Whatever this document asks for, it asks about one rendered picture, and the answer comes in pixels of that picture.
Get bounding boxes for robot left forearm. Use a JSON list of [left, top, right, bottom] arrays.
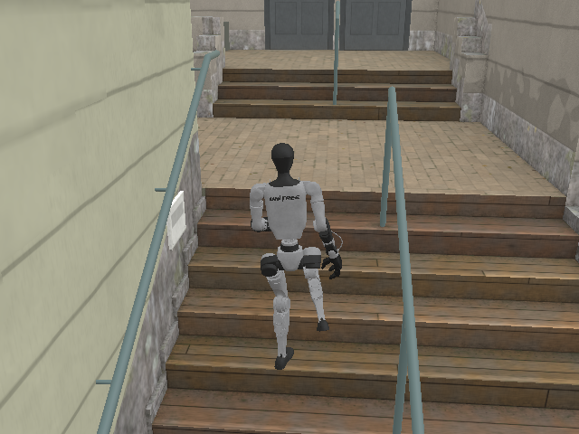
[[251, 220, 269, 232]]

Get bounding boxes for humanoid robot torso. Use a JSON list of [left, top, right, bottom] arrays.
[[264, 180, 307, 271]]

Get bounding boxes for robot right upper arm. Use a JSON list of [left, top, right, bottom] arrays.
[[303, 181, 327, 232]]

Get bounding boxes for humanoid robot head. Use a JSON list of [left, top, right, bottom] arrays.
[[269, 143, 300, 187]]

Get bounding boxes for robot left upper arm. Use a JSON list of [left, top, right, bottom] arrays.
[[250, 183, 266, 231]]

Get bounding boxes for robot right hand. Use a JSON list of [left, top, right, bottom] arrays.
[[321, 254, 342, 279]]

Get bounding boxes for robot right forearm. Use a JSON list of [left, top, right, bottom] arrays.
[[319, 218, 339, 259]]

